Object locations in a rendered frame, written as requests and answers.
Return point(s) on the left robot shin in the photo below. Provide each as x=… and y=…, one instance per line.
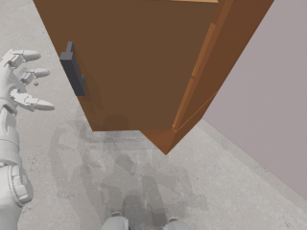
x=117, y=214

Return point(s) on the robot left forearm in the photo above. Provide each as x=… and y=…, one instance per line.
x=9, y=137

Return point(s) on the robot left thigh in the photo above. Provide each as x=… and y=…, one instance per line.
x=116, y=223

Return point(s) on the cupboard door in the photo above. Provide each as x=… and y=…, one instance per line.
x=136, y=56

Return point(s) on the left robot hand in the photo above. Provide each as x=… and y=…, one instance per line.
x=9, y=81

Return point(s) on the handle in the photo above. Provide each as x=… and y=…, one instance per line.
x=72, y=71

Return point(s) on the left robot upper arm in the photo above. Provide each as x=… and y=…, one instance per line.
x=15, y=191

